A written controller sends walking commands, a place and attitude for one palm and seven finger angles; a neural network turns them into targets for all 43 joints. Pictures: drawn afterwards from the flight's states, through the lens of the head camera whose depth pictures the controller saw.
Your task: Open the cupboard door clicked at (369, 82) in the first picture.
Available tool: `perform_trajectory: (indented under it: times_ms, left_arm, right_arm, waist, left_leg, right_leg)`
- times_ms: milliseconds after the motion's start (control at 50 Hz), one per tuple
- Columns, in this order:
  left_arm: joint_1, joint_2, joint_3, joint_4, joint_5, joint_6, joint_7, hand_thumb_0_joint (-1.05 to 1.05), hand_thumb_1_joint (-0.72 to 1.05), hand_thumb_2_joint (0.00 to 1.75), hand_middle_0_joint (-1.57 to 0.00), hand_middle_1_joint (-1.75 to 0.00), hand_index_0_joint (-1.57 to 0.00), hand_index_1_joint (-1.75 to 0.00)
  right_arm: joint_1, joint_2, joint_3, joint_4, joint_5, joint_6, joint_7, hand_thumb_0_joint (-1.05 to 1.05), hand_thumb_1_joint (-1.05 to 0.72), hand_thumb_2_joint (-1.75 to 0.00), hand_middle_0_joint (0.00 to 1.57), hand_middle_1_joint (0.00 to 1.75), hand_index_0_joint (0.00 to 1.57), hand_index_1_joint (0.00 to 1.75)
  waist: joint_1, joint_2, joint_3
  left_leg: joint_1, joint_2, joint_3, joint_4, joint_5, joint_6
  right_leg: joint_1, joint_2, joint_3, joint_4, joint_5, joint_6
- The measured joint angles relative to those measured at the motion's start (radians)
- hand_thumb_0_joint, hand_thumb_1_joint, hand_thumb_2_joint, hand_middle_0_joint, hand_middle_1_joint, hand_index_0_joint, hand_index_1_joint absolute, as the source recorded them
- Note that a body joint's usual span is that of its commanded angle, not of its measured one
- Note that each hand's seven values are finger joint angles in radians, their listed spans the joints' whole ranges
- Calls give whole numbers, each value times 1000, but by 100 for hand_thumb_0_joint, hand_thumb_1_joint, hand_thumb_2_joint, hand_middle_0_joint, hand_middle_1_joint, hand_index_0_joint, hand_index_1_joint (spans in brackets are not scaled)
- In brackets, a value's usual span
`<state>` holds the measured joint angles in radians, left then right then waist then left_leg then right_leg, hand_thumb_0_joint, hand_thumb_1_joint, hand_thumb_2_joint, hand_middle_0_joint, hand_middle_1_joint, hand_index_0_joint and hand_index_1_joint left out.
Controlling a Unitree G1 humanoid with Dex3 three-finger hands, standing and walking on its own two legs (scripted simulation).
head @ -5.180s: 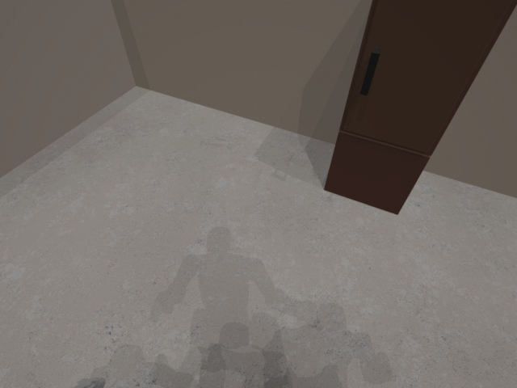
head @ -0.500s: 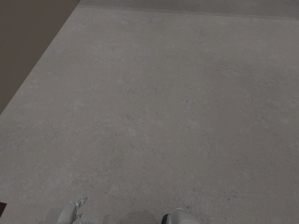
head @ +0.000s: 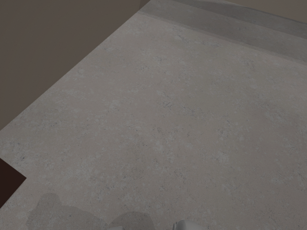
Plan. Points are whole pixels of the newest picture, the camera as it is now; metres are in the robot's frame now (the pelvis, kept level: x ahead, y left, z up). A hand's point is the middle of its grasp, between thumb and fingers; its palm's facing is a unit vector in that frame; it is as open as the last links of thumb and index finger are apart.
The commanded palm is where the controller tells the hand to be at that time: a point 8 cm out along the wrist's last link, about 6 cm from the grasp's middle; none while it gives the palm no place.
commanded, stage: turn to face it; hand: left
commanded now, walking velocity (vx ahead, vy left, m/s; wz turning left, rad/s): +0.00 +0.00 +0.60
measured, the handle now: out of the picture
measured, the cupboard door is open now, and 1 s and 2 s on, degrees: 0 0 0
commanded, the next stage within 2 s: take the last steps up to it in 1.78 s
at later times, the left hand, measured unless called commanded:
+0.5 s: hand out of the picture +0.05 +0.16 -0.14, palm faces +0.28 -0.92 -0.27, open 7.4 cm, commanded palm none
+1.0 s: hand out of the picture -0.14 +0.17 -0.18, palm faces +0.60 -0.76 -0.27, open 7.4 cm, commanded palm none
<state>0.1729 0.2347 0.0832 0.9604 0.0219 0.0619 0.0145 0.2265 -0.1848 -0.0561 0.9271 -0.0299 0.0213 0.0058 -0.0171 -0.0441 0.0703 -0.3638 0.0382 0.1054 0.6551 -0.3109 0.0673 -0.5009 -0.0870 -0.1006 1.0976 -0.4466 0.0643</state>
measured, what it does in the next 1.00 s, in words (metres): steps on the spot, turning left: right foot, then left foot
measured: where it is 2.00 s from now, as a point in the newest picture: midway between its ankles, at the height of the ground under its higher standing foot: outside the picture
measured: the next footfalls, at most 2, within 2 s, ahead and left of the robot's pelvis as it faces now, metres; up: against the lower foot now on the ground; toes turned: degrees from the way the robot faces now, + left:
right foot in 0.46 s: +0.05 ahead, -0.17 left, +0.00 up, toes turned +15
left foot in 0.92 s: -0.06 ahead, +0.07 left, +0.00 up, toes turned +40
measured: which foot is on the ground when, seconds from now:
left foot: down 0.00-0.46, up 0.48-0.90, down 0.92-1.00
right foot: up 0.00-0.44, down 0.46-0.92, up 0.94-1.00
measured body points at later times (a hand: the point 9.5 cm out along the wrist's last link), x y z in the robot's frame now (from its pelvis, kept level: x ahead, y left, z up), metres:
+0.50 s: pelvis -0.01 -0.06 +0.00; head +0.03 -0.07 +0.45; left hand +0.04 +0.21 -0.12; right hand +0.13 -0.30 -0.15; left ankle +0.02 +0.07 -0.71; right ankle +0.02 -0.18 -0.73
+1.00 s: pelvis -0.03 -0.03 +0.00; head +0.00 +0.02 +0.44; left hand -0.17 +0.21 -0.16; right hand +0.23 -0.17 -0.12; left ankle -0.09 +0.04 -0.73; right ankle +0.01 -0.18 -0.67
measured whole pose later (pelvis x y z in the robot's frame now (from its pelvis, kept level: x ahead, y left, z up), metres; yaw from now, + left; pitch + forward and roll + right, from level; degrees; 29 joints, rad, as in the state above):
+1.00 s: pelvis -0.03 -0.03 +0.00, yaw +36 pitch +1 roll +0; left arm 0.24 0.28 0.07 0.95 0.01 0.07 0.02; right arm 0.11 -0.24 -0.05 0.89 -0.02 0.03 0.03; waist 0.03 -0.05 0.11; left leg -0.30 0.01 0.08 0.62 -0.34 0.04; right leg -0.39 -0.16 -0.12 1.01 -0.55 0.09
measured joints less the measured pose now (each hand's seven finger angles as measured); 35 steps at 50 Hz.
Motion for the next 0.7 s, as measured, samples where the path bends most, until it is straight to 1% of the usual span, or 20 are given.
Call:
perform_trajectory:
  times_ms: [40, 80, 140, 220, 340, 380, 420, 440, 460, 480, 500, 520, 540, 560, 600, 640, 700]
  left_arm:
    - [15, 20, 8, 6, -1, -3, -4, 1, 91, 90, -19, -30, -19, -30]
    - [28, 35, 12, 8, -2, -5, -4, 1, 91, 90, -19, -30, -19, -30]
    - [36, 49, 14, 9, -4, -4, -2, 1, 91, 90, -19, -30, -19, -30]
    - [26, 53, 11, 2, -7, -1, 1, 1, 91, 90, -19, -30, -19, -30]
    - [-19, 22, -7, -29, -11, -2, 1, 1, 91, 90, -19, -30, -19, -30]
    - [-33, 6, -15, -45, -14, -7, 0, 1, 91, 90, -19, -30, -19, -30]
    - [-40, -11, -24, -64, -17, -16, 0, 1, 91, 90, -19, -30, -19, -30]
    - [-38, -19, -29, -75, -17, -23, -1, 1, 91, 90, -19, -30, -19, -30]
    - [-31, -22, -34, -89, -16, -33, -2, 1, 90, 90, -19, -30, -19, -30]
    - [-28, -32, -37, -94, -10, -41, 0, 1, 90, 90, -20, -30, -19, -30]
    - [-23, -42, -45, -97, -8, -42, 2, 1, 90, 90, -20, -30, -20, -30]
    - [-15, -51, -51, -98, -8, -41, 2, 1, 90, 90, -20, -30, -20, -30]
    - [-5, -58, -55, -98, -8, -39, 2, 1, 90, 90, -20, -30, -20, -30]
    - [5, -63, -57, -96, -8, -38, 3, 1, 90, 90, -20, -30, -20, -30]
    - [16, -67, -60, -89, -7, -40, 3, 1, 90, 90, -20, -30, -20, -30]
    - [23, -70, -62, -83, -7, -45, 4, 1, 90, 90, -20, -30, -20, -30]
    - [33, -71, -65, -77, -4, -51, 3, 1, 90, 90, -20, -30, -20, -30]
  right_arm:
    - [1, -3, 4, 0, 4, -4, -5, 0, -91, -90, 20, 30, 20, 30]
    - [2, -7, 6, 1, 7, -6, -7, 0, -91, -90, 20, 30, 20, 30]
    - [3, -11, 7, 0, 10, -6, -6, 0, -91, -90, 20, 30, 20, 30]
    - [-2, -16, 4, 0, 11, 1, -1, 0, -91, -90, 20, 30, 20, 30]
    - [-18, -32, -7, -6, 6, 17, 8, 0, -91, -90, 21, 30, 20, 30]
    - [-21, -40, -12, -9, 4, 23, 10, 0, -91, -90, 21, 30, 20, 30]
    - [-23, -49, -19, -12, 4, 31, 12, 0, -91, -90, 21, 30, 20, 30]
    - [-23, -54, -23, -15, 5, 35, 13, 0, -91, -90, 21, 30, 20, 30]
    - [-17, -57, -27, -20, 8, 40, 15, 0, -91, -90, 21, 30, 20, 30]
    - [-20, -63, -34, -21, 11, 44, 15, 0, -91, -90, 20, 30, 20, 30]
    - [-21, -71, -39, -19, 8, 49, 14, 0, -91, -90, 20, 30, 20, 30]
    - [-20, -77, -43, -17, 5, 54, 16, 0, -91, -90, 20, 30, 20, 30]
    - [-18, -81, -46, -15, 3, 59, 19, 0, -91, -90, 20, 30, 20, 30]
    - [-17, -85, -47, -12, 1, 62, 22, 0, -91, -90, 20, 30, 20, 30]
    - [-15, -89, -47, -10, 1, 62, 29, 0, -91, -90, 20, 30, 20, 30]
    - [-13, -91, -46, -5, 3, 64, 32, 0, -91, -90, 20, 30, 20, 30]
    - [-15, -90, -42, 8, 4, 72, 33, 0, -91, -90, 20, 30, 19, 30]
  waist:
    - [8, 1, 1]
    - [14, 7, -1]
    - [16, 17, -6]
    - [13, 26, -11]
    - [-7, 45, -14]
    - [-15, 56, -14]
    - [-19, 68, -17]
    - [-19, 73, -20]
    - [-16, 72, -29]
    - [-10, 80, -27]
    - [-11, 91, -24]
    - [-13, 97, -25]
    - [-12, 98, -28]
    - [-13, 97, -28]
    - [-18, 93, -21]
    - [-20, 85, -12]
    - [-14, 73, 1]
  left_leg:
    - [26, -16, -12, -70, 39, 3]
    - [47, -28, -26, -128, 73, 8]
    - [67, -44, -56, -183, 107, 10]
    - [73, -63, -98, -208, 130, 7]
    - [46, -90, -166, -197, 150, -12]
    - [30, -98, -192, -186, 154, -23]
    - [12, -106, -218, -168, 156, -38]
    - [0, -112, -231, -153, 153, -47]
    - [-20, -123, -238, -124, 143, -57]
    - [-51, -125, -239, -55, 64, -71]
    - [-87, -124, -229, 45, -21, -81]
    - [-121, -122, -211, 150, -72, -88]
    - [-149, -116, -191, 249, -92, -94]
    - [-171, -103, -170, 335, -85, -102]
    - [-195, -71, -140, 455, -52, -120]
    - [-196, -41, -124, 504, -36, -136]
    - [-164, -6, -108, 472, -53, -152]
  right_leg:
    - [-23, 2, 36, 50, 54, 14]
    - [-26, 0, 60, 54, 83, 26]
    - [-8, -2, 84, 21, 92, 40]
    - [28, 2, 101, -45, 78, 49]
    - [87, 30, 106, -188, 29, 38]
    - [116, 46, 106, -259, 19, 28]
    - [159, 64, 102, -362, 38, 17]
    - [192, 69, 97, -439, 71, 11]
    - [229, 66, 93, -534, 101, -9]
    - [230, 67, 84, -546, 134, -42]
    - [231, 66, 67, -535, 139, -60]
    - [239, 59, 51, -534, 136, -69]
    - [251, 51, 39, -544, 135, -73]
    - [266, 44, 27, -560, 138, -74]
    - [291, 30, 1, -588, 148, -74]
    - [307, 14, -27, -602, 151, -75]
    - [319, -11, -67, -604, 145, -73]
